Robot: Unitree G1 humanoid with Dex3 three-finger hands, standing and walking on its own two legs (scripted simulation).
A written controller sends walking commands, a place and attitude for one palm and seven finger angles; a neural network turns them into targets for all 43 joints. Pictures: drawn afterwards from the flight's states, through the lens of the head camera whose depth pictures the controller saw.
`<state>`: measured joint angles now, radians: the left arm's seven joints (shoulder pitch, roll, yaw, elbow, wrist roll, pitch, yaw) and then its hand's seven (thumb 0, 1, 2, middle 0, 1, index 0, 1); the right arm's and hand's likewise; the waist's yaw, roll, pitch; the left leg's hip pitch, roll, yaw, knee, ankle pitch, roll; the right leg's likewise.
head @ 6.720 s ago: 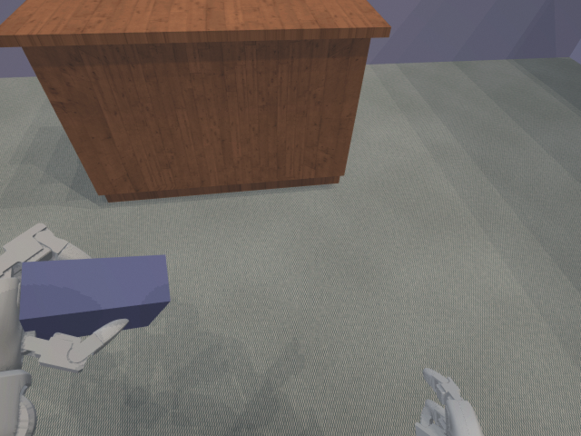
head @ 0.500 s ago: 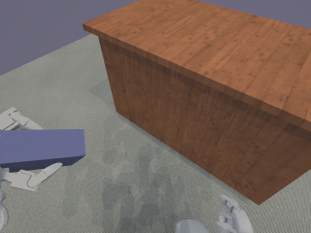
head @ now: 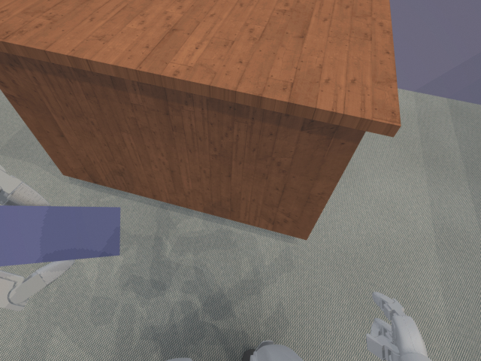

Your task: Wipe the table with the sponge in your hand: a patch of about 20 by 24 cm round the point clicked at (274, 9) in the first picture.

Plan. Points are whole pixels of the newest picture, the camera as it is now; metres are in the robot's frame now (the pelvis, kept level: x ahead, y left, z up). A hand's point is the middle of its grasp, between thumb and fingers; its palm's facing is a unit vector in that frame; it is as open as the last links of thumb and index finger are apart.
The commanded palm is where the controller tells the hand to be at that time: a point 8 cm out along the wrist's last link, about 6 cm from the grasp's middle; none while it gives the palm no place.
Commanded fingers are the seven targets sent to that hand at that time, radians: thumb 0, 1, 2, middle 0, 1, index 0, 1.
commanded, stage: turn to face it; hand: left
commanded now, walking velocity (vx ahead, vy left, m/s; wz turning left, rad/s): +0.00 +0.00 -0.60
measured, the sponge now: (62, 235) +0.22 +0.21 +0.18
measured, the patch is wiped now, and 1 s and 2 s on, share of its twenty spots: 0.00 0.00 0.00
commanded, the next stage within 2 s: take the last steps up to it in 1.06 s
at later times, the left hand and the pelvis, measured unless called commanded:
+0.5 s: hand (206, 247) +0.21 +0.06 +0.19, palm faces +0.03 -0.82 -0.58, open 9.3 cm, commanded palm +0.17 +0.13 +0.19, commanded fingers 0.00 0.10 1.30 -1.20 -1.60 -1.20 -1.60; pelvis -0.07 -0.09 +0.01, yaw -19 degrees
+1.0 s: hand (256, 309) +0.16 +0.00 +0.18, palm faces -0.01 -0.87 -0.48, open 9.3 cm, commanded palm +0.14 +0.05 +0.19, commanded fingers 0.00 0.10 1.30 -1.20 -1.60 -1.20 -1.60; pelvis -0.15 -0.10 -0.01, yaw -32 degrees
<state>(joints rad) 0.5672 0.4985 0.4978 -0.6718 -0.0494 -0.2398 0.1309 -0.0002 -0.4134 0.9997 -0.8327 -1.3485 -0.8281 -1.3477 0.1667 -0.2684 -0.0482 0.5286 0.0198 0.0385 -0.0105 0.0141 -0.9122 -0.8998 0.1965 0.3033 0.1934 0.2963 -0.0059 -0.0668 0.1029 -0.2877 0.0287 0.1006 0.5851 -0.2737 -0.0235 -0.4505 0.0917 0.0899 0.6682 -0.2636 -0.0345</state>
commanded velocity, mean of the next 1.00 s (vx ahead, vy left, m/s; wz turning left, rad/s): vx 0.00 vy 0.00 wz -0.47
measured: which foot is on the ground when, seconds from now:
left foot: down 0.00-0.26, up 0.28-0.72, down 0.74-1.00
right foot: up 0.00-0.24, down 0.26-0.78, up 0.80-0.96, down 0.98-1.00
